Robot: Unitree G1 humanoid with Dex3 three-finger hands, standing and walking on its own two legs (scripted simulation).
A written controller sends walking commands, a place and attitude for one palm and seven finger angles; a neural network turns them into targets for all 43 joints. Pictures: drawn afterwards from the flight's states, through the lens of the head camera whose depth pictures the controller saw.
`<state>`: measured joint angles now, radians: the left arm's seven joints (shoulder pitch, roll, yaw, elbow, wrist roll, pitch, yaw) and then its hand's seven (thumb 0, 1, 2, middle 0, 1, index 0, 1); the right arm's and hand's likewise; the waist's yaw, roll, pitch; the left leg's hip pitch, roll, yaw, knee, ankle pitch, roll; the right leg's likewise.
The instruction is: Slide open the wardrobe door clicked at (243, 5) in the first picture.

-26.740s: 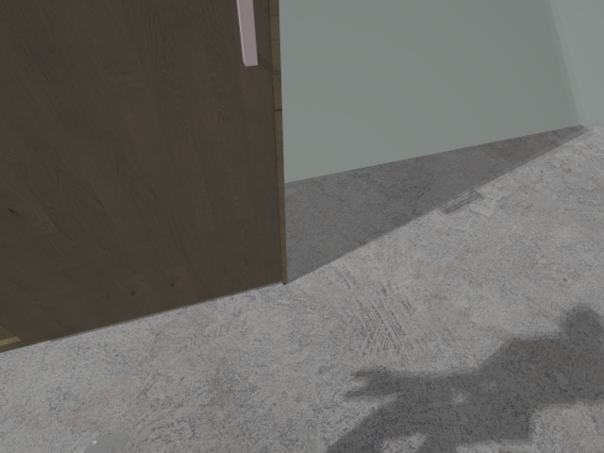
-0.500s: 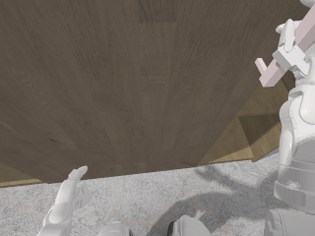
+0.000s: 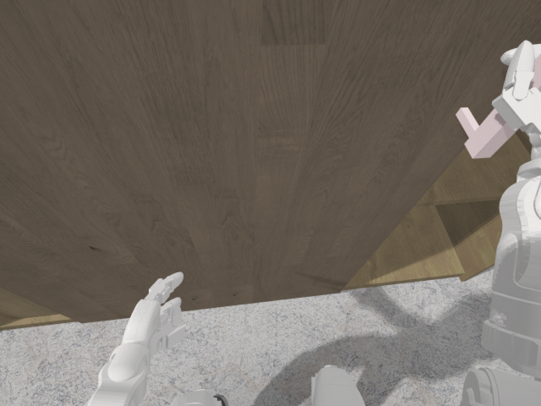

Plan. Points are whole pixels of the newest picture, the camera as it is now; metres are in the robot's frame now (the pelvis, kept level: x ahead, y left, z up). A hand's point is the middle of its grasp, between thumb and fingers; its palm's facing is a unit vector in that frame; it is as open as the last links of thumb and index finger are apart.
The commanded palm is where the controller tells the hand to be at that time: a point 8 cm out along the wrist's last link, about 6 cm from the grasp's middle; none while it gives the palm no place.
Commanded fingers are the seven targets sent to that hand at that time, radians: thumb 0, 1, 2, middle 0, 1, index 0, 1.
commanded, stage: step sideways, sliding the door along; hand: right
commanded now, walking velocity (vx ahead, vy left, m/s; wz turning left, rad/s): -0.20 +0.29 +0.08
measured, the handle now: out of the picture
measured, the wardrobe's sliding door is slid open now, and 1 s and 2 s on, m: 0.50 0.67 0.67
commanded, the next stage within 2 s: stop walking and hold the door there in 0.86 s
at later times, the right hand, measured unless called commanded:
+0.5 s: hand (378, 101) +0.35 -0.10 +0.26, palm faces +0.14 +0.99 +0.00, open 6.7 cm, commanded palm +0.33 -0.08 +0.23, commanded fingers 0.00 -0.90 -0.90 0.45 1.40 0.45 1.40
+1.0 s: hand (348, 100) +0.36 -0.08 +0.26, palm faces +0.23 +0.97 +0.00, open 6.8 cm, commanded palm +0.33 -0.10 +0.22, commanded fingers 0.00 -0.90 -0.90 0.45 1.40 0.45 1.40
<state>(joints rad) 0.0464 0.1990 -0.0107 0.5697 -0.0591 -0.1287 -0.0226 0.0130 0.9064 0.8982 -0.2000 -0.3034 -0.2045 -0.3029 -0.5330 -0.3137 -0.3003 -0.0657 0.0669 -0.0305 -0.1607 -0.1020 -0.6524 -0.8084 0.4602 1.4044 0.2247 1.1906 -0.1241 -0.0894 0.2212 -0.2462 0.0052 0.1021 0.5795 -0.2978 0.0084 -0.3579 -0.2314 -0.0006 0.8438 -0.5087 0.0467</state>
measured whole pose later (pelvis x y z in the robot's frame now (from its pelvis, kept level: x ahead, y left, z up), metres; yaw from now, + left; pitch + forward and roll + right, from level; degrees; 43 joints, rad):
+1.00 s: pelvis -0.03 +0.13 +0.03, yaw +2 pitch -3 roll +8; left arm 0.12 0.20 0.03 0.62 -0.03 -0.03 -0.04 0.02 0.91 0.90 -0.19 -0.30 -0.20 -0.30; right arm -0.57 -0.27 -0.15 -0.08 0.03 -0.06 -0.10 -0.06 -0.67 -0.78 0.46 1.40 0.23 1.19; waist -0.11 -0.03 0.21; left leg -0.54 0.01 0.02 1.19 -0.39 -0.03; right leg -0.21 -0.20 -0.12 0.52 -0.26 -0.01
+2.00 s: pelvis -0.07 +0.18 +0.01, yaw +13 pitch +0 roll +1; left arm 0.25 0.25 -0.04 0.69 -0.04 -0.02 0.08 0.01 0.91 0.90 -0.20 -0.30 -0.21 -0.30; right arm -0.46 -0.58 -0.48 0.44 0.06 -0.08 -0.15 -0.14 -0.69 -0.73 0.46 1.40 0.25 1.35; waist 0.02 -0.04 -0.01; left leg -0.26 0.01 0.03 0.49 -0.22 -0.02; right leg -0.32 -0.07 -0.13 0.54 -0.21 -0.02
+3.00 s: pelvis -0.12 +0.09 +0.01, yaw +11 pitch +1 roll +1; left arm 0.18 0.19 -0.09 0.66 -0.02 -0.04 0.05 0.01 0.90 0.90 -0.20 -0.30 -0.21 -0.30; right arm -0.71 -0.45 -0.25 0.40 0.08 -0.05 -0.11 -0.11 -0.75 -0.78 0.46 1.40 0.19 1.37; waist -0.03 0.00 0.06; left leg -0.15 -0.01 0.04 0.42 -0.31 0.01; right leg -0.38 -0.03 -0.13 0.45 -0.10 -0.06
